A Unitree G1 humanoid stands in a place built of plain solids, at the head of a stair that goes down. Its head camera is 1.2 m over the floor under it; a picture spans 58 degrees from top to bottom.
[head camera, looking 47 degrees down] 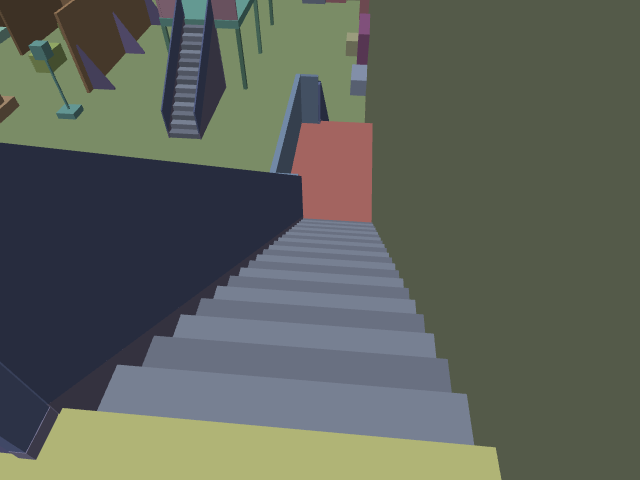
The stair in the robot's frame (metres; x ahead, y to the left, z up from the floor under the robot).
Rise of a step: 0.18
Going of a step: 0.22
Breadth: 1.19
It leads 5 degrees to the right of straight ahead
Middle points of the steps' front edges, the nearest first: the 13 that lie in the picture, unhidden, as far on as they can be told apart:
0.43 0.13 0.00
0.65 0.11 -0.18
0.87 0.09 -0.36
1.09 0.07 -0.54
1.31 0.05 -0.72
1.53 0.03 -0.90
1.75 0.01 -1.08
1.97 -0.01 -1.26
2.19 -0.03 -1.44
2.41 -0.05 -1.62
2.63 -0.07 -1.80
2.85 -0.09 -1.98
3.07 -0.10 -2.16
